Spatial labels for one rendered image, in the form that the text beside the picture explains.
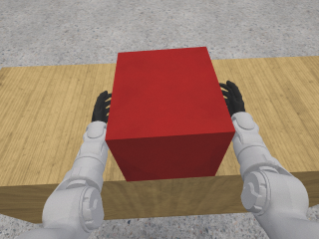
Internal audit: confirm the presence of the left robot forearm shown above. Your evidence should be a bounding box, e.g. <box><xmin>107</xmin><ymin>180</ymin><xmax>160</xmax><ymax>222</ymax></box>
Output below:
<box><xmin>42</xmin><ymin>120</ymin><xmax>109</xmax><ymax>227</ymax></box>

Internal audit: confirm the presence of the robot left hand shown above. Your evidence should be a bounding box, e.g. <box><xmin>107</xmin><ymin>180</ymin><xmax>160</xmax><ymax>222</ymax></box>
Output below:
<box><xmin>91</xmin><ymin>91</ymin><xmax>112</xmax><ymax>123</ymax></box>

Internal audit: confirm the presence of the robot left upper arm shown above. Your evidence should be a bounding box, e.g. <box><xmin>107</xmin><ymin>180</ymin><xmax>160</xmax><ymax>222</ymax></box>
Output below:
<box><xmin>15</xmin><ymin>185</ymin><xmax>105</xmax><ymax>239</ymax></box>

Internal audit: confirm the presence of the robot right upper arm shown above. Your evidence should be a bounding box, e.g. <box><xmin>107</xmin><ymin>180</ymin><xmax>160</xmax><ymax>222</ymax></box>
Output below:
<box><xmin>240</xmin><ymin>170</ymin><xmax>319</xmax><ymax>239</ymax></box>

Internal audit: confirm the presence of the carton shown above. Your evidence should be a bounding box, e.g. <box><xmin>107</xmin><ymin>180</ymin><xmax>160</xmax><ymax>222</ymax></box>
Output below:
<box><xmin>105</xmin><ymin>46</ymin><xmax>235</xmax><ymax>182</ymax></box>

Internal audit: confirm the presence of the pedestal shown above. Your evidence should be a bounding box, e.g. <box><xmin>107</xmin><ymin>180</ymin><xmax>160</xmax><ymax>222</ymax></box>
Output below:
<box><xmin>0</xmin><ymin>56</ymin><xmax>319</xmax><ymax>224</ymax></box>

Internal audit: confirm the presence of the right robot forearm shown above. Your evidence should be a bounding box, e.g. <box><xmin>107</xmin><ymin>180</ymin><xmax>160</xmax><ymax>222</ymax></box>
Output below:
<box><xmin>231</xmin><ymin>112</ymin><xmax>309</xmax><ymax>212</ymax></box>

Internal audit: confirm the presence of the robot right hand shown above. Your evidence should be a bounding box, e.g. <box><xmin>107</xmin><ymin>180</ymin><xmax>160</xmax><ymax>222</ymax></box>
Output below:
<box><xmin>219</xmin><ymin>80</ymin><xmax>245</xmax><ymax>117</ymax></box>

